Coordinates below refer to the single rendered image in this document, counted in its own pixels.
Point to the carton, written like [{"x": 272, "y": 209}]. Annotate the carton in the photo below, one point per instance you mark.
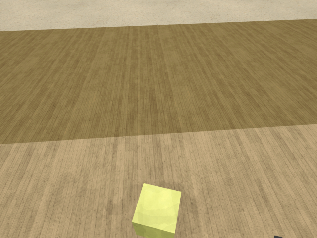
[{"x": 156, "y": 212}]

